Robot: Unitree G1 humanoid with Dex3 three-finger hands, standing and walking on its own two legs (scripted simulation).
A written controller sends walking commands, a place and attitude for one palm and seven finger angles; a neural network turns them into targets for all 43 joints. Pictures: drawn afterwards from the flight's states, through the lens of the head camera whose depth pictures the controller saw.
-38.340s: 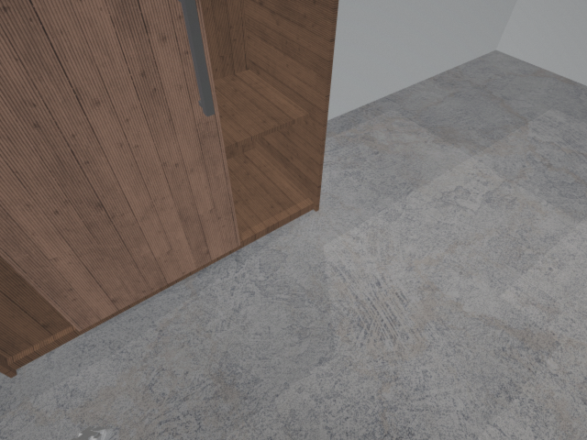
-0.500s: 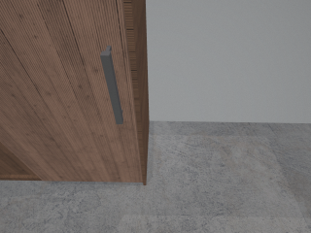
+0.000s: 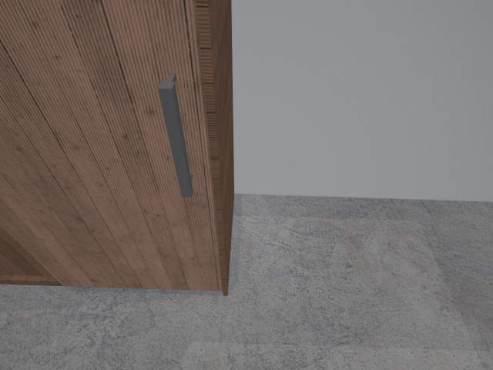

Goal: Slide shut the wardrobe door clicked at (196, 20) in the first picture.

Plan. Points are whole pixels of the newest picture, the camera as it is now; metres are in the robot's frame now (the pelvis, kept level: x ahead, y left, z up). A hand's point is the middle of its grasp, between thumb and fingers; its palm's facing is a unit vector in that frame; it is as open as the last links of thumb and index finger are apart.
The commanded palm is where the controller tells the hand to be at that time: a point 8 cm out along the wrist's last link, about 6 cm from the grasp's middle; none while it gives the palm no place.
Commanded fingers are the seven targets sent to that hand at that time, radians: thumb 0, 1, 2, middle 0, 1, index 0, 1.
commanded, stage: look again from close up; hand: left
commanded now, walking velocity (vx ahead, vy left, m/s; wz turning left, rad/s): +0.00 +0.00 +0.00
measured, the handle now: (180, 142) +0.51 +0.17 +0.08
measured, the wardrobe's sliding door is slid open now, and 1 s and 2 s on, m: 0.00 0.00 0.00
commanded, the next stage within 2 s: raise the hand with hooked fingers in 0.22 s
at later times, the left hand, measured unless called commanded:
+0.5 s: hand (121, 355) +0.15 +0.20 -0.04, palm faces +0.25 -0.95 -0.16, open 7.4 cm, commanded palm +0.10 +0.23 -0.05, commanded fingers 0.00 0.67 0.80 -0.22 -0.45 -0.22 -0.45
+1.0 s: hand (113, 352) +0.15 +0.20 +0.00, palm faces +0.00 -1.00 -0.07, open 10.1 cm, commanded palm +0.12 +0.27 +0.01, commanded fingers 0.00 0.08 0.55 -0.26 -0.82 -0.26 -0.82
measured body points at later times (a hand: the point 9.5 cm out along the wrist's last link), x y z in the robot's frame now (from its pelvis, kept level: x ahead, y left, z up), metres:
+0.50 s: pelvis -0.02 +0.01 -0.01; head -0.01 -0.01 +0.44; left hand +0.14 +0.25 -0.02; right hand +0.06 -0.24 -0.14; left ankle -0.04 +0.12 -0.74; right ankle -0.02 -0.11 -0.74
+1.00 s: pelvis -0.05 +0.00 -0.07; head -0.01 +0.01 +0.38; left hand +0.14 +0.26 +0.00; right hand +0.16 -0.19 -0.14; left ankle -0.04 +0.12 -0.74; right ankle -0.02 -0.11 -0.74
